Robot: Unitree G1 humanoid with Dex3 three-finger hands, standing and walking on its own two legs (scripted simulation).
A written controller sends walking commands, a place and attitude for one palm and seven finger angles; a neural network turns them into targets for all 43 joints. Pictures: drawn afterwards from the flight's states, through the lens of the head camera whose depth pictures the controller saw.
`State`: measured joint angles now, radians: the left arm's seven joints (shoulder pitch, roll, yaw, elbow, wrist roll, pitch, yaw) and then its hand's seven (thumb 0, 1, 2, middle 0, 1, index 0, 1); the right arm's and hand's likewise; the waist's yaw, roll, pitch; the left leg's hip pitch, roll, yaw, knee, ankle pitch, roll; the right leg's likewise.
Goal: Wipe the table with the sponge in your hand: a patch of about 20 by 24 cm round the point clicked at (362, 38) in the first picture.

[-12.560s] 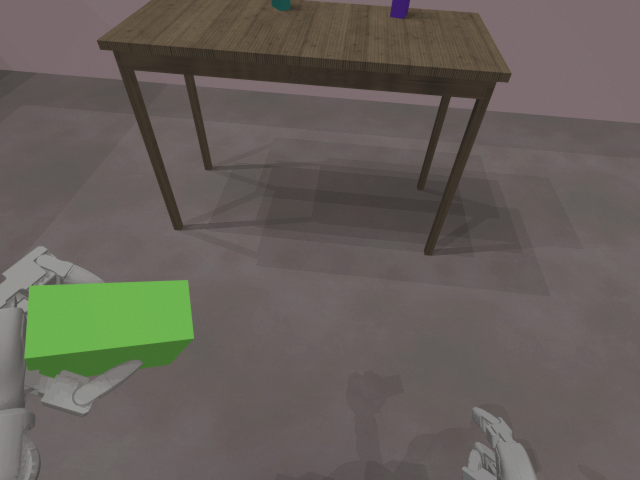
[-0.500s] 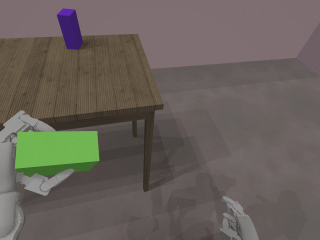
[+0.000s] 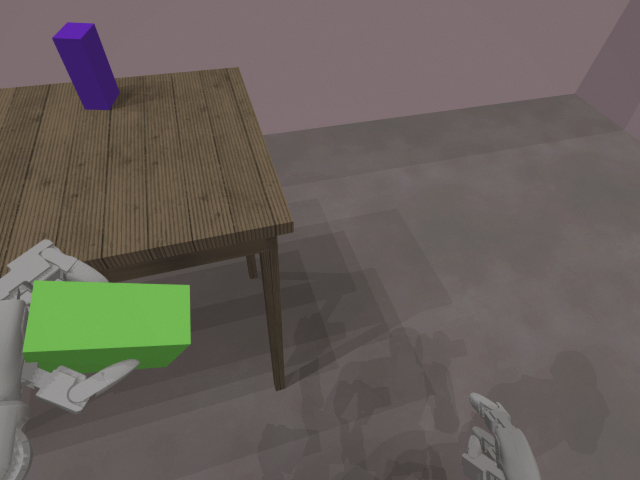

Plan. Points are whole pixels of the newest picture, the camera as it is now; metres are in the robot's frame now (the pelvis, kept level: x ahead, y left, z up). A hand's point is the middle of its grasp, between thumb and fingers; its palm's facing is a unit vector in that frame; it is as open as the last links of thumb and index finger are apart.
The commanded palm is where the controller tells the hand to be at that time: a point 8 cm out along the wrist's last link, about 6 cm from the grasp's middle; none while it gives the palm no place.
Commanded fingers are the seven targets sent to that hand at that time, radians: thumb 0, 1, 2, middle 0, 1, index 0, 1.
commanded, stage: come to a stop and stand still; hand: left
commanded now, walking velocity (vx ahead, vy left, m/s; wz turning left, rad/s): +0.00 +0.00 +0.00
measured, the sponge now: (134, 330) +0.23 +0.21 +0.12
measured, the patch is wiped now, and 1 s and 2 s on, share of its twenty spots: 0.00 0.00 0.00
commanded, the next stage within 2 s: look again from close up in 0.18 s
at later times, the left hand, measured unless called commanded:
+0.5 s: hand (68, 345) +0.20 +0.25 +0.14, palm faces +0.36 -0.86 -0.37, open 10.2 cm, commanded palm +0.14 +0.28 +0.17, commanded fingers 0.00 0.10 1.30 -1.20 -1.60 -1.20 -1.60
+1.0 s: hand (57, 316) +0.23 +0.27 +0.15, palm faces +0.36 -0.84 -0.41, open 10.2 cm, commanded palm +0.17 +0.30 +0.17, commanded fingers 0.00 0.10 1.30 -1.20 -1.60 -1.20 -1.60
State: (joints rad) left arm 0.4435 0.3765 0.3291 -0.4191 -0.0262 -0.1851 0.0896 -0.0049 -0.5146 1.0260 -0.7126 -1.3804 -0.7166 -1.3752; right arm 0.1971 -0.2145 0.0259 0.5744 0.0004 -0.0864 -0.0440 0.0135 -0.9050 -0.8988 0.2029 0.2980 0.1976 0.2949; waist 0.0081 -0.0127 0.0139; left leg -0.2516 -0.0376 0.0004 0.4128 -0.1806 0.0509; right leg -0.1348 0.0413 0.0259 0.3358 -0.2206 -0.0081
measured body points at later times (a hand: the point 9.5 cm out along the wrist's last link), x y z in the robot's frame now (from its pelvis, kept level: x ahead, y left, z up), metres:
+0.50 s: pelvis -0.01 +0.00 +0.00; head +0.00 +0.01 +0.45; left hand +0.18 +0.29 +0.16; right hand +0.17 -0.22 -0.07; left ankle +0.02 +0.08 -0.74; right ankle -0.03 -0.12 -0.74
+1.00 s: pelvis +0.01 +0.03 -0.01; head +0.01 +0.03 +0.44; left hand +0.20 +0.31 +0.17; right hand +0.18 -0.22 -0.09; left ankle +0.02 +0.08 -0.74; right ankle -0.03 -0.12 -0.74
